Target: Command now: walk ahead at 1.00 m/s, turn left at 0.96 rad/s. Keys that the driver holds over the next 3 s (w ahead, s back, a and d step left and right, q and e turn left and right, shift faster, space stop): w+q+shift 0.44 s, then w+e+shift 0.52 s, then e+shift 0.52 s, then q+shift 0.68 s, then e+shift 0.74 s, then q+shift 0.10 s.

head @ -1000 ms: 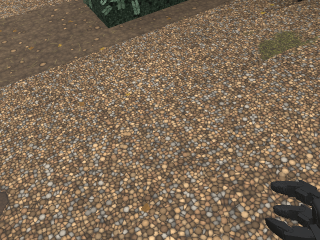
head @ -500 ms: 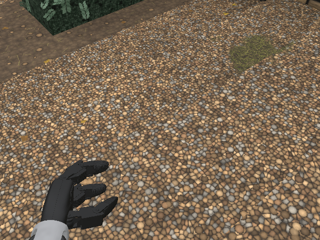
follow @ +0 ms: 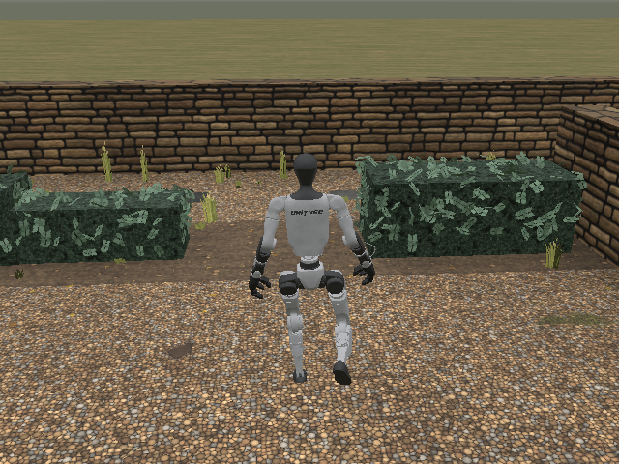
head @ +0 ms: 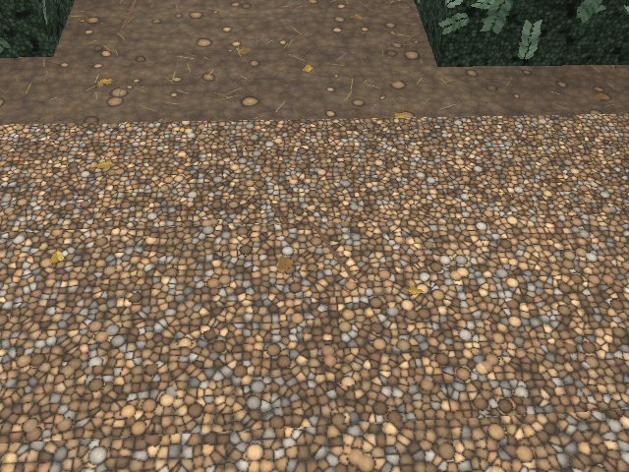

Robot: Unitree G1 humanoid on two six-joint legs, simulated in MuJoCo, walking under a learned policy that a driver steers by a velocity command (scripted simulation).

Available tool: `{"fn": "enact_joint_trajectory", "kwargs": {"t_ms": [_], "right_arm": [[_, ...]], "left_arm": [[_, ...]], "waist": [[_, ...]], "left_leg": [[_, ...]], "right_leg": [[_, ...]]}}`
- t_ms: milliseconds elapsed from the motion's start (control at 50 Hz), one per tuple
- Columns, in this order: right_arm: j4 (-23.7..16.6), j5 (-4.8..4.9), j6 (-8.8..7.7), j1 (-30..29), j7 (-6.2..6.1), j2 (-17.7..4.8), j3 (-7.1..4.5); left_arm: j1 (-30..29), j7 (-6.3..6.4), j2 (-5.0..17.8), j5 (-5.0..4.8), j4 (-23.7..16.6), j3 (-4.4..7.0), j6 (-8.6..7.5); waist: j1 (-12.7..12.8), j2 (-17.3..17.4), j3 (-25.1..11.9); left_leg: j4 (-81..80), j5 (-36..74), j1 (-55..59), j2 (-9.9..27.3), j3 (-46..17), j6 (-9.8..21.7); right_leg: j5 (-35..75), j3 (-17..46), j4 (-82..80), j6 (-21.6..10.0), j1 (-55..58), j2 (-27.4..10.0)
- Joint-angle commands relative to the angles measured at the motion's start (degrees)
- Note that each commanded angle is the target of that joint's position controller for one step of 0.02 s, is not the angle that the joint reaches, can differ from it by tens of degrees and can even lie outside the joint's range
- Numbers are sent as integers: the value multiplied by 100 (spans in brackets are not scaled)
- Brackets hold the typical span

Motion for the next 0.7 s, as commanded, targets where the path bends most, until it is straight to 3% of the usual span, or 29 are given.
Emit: {"fn": "enact_joint_trajectory", "kwargs": {"t_ms": [20,40,60,80,100,120,140,160,180,200,220,240,260,280,300,320,340,360,380,400,440,480,540,580,600,620,640,660,700], "right_arm": [[399,132,-60,2466,-90,-1006,-277],[433,195,-80,2191,-183,-1199,-322],[374,78,-157,1794,-240,-1252,-321],[16,-55,-329,1317,-247,-694,-116],[-158,-96,-382,463,-345,-506,-10],[-351,-94,-373,-65,-466,-439,54],[-306,-24,-352,-208,-638,-508,33],[-183,77,-313,-52,-752,-458,20],[-43,107,-328,321,-760,-466,-1],[27,157,-328,470,-739,-495,-21],[13,237,-298,634,-700,-443,-29],[7,231,-247,732,-661,-313,-4],[-60,164,-203,579,-623,-264,23],[-263,24,-178,367,-553,92,144],[-544,265,-243,1630,-503,839,270],[-453,492,-229,1481,-487,500,275],[-526,410,-133,808,-458,279,213],[-647,298,-49,391,-447,308,198],[-773,197,20,151,-449,232,152],[-853,204,97,136,-395,200,106],[-1009,218,245,-27,-347,163,80],[-1086,213,206,-328,-344,282,146],[-1171,196,4,-747,-178,209,169],[-1056,132,-135,-773,-28,-85,77],[-1209,136,-241,-1276,44,-92,75],[-1358,124,-332,-1909,110,-138,77],[-1450,124,-408,-2369,153,-23,121],[-1560,43,-516,-2667,235,44,191],[-1370,97,-586,-2559,379,102,224]], "left_arm": [[-404,10,435,138,-1344,-108,-485],[-1022,76,353,-75,-1628,-130,-532],[-1081,88,294,-255,-1623,-171,-531],[-1419,94,651,-337,-1528,-70,-481],[-1662,107,648,-294,-1540,-60,-269],[-1644,120,665,-64,-1583,-71,-195],[-1576,80,532,216,-1672,-84,-204],[-1449,-6,409,251,-1590,-109,-221],[-1371,-66,373,118,-1527,-69,-197],[-1245,-65,357,-33,-1524,-28,-151],[-1239,-22,398,-39,-1606,40,-129],[-893,34,446,-87,-1530,127,-111],[211,69,515,-60,-1344,249,-120],[1484,62,953,-127,-1124,360,-97],[1284,-33,1534,88,-1176,372,-141],[540,-63,1029,9,-1348,292,-152],[10,-44,607,-26,-1377,242,-114],[-276,-83,460,50,-1304,203,-67],[-397,-81,421,120,-1196,181,-69],[-526,-71,332,119,-1079,156,-102],[-530,-73,304,-29,-816,143,-161],[-145,-133,410,-24,-556,153,-219],[229,-143,727,4,-267,192,-118],[313,-154,819,37,-276,182,-125],[914,-70,678,-75,-48,158,-143],[1324,-4,625,-94,-8,123,-141],[1674,46,591,-94,93,121,-94],[1663,167,529,-150,135,91,-22],[1278,172,658,-51,-91,107,115]], "waist": [[-714,694,-2057],[-530,62,-1738],[-183,-540,-1415],[-93,-1141,-678],[295,-1093,382],[455,-1027,697],[552,-495,637],[506,-197,345],[343,-64,119],[375,-11,32],[374,-130,7],[576,-136,-147],[1227,-36,-738],[1736,-632,-1469],[615,-3110,-1993],[470,-2705,-1000],[516,-1759,1],[405,-1012,338],[316,-739,421],[135,-822,409],[41,-977,395],[134,-538,424],[102,-192,401],[27,-64,170],[241,-250,306],[520,-178,550],[758,-282,762],[726,-377,846],[722,-369,756]], "left_leg": [[221,3052,5802,987,-2551,1693],[-803,671,5273,1370,-4037,2024],[-1093,-1722,4317,1999,-5581,2013],[-1293,-1798,2875,2262,-5865,1819],[-1359,-1138,511,1993,-5250,1596],[-1654,-1233,-998,1342,-4359,1344],[-1600,-1138,-1906,720,-3518,1107],[-1372,-1248,-2465,138,-2563,854],[-1329,-1114,-2572,51,-2320,754],[-1075,-1096,-2269,60,-2336,675],[-896,-895,-1817,7,-2460,558],[-241,-579,-1312,-102,-2494,378],[844,542,-1198,-337,-2358,132],[3038,276,-1314,-615,-1865,-216],[5372,-2604,-2261,-932,-1715,-347],[5707,-1871,-3167,-442,-1448,-348],[5689,-1324,-3268,-169,-1234,-398],[5435,-1098,-2968,63,-1090,-370],[5113,-935,-2562,250,-1076,-323],[4755,-855,-2277,497,-1171,-308],[4034,-979,-2178,818,-1145,-264],[3280,-665,-2279,755,-1341,-248],[2300,11,-2512,557,-1172,-452],[2477,825,-2326,696,-587,-549],[2290,1371,-3019,934,-1054,-480],[1721,1447,-3758,879,-859,-461],[1496,1473,-3951,885,-837,-453],[989,2152,-3727,982,-1012,-414],[237,3050,-1495,600,-594,-538]], "right_leg": [[-345,1172,1457,-318,-5324,515],[-168,984,1155,-185,-5967,583],[317,1364,577,-303,-6333,241],[1096,1784,-575,-420,-6124,50],[1545,1814,-1663,-173,-5285,-163],[1988,1712,-3073,2,-4043,-239],[3122,1527,-4163,66,-2803,-150],[4203,1160,-5006,22,-1315,123],[4501,719,-5073,92,-411,543],[4241,671,-5350,127,-150,720],[3916,605,-5609,82,-15,903],[3415,675,-5921,-31,295,1046],[3221,667,-5589,-90,1382,1041],[1692,1803,-5901,-293,2375,222],[331,5830,-7738,-1205,2690,-1406],[-1507,7009,-8508,-1553,2014,-1630],[-1488,5840,-8315,-1486,1044,-1353],[-472,4721,-8136,-1400,253,-1126],[380,3819,-8116,-1332,-337,-928],[935,3156,-8045,-1284,-665,-823],[1745,2281,-8428,-1196,-668,-777],[2141,2054,-8644,-1430,-515,-791],[2878,1499,-8630,-1749,-77,-738],[3535,1286,-8247,-1773,43,-729],[3112,1543,-7966,-1605,702,-860],[2747,1580,-7895,-1550,1241,-811],[2565,1778,-7828,-1521,1366,-907],[2477,1669,-7756,-1372,1246,-812],[2017,1180,-7795,-1235,-302,-442]]}}
Next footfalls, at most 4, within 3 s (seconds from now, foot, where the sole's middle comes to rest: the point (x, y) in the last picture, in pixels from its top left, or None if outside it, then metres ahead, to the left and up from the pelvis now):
0.28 right None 0.48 -0.13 -0.78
0.84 left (135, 398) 0.73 0.45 -0.95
1.18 right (196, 274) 1.13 0.35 -0.95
1.68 left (133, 253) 1.21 0.55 -0.95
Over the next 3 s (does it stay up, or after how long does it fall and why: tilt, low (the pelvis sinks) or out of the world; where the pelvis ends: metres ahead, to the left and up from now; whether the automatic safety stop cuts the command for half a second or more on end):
stays up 1.12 0.51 -0.17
